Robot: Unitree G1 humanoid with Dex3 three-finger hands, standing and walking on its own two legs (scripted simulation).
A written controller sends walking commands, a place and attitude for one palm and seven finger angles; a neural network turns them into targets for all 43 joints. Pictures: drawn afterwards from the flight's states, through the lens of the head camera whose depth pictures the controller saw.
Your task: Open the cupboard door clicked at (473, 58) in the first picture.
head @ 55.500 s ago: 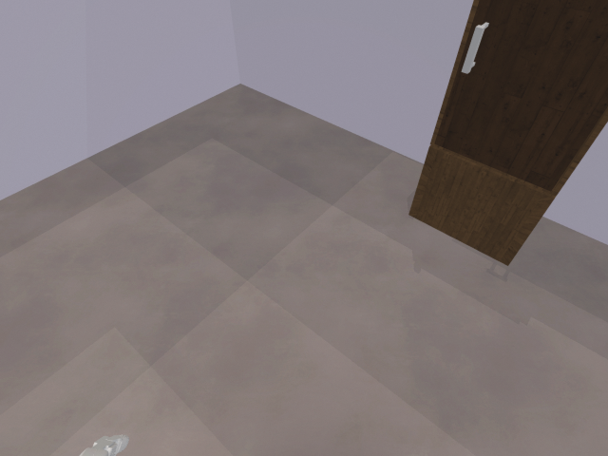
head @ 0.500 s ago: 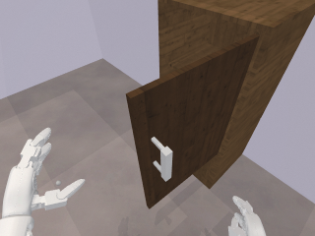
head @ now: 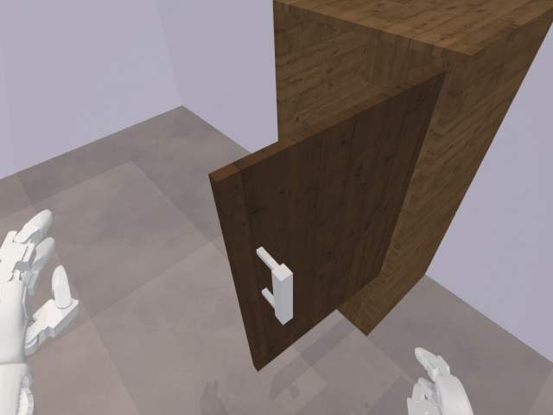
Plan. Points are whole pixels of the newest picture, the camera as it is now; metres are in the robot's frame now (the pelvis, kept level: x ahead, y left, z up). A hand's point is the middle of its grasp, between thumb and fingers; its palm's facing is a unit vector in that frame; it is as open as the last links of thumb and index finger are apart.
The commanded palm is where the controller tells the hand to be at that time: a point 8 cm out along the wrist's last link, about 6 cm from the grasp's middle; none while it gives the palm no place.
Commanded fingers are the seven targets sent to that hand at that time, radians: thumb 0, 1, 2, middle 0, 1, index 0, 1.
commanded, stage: draw the hand back to the body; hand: left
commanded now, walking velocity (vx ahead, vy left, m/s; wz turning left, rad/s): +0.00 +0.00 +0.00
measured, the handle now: (274, 286) +0.30 +0.05 +0.03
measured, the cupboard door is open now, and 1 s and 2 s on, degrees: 86 86 86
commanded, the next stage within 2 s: step back with the hand held close in 0.14 s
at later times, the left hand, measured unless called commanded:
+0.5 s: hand (70, 311) +0.18 +0.25 +0.14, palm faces +0.33 -0.80 -0.50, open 7.4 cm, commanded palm +0.12 +0.30 +0.17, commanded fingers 0.00 0.90 0.90 -0.20 -0.30 -0.20 -0.30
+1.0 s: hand out of the picture +0.06 +0.30 +0.15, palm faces +0.45 -0.72 -0.52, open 7.4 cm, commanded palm +0.00 +0.34 +0.17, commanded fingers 0.00 0.90 0.90 -0.20 -0.30 -0.20 -0.30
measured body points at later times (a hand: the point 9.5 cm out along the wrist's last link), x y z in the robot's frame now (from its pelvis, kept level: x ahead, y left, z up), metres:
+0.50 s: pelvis -0.03 +0.00 +0.00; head +0.00 -0.02 +0.45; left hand +0.15 +0.29 +0.17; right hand +0.16 -0.24 -0.09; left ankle +0.01 +0.12 -0.74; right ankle -0.06 -0.11 -0.74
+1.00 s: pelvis -0.12 +0.02 -0.02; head -0.09 +0.03 +0.43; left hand +0.03 +0.33 +0.18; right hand +0.07 -0.19 -0.10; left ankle +0.00 +0.13 -0.74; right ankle -0.06 -0.10 -0.74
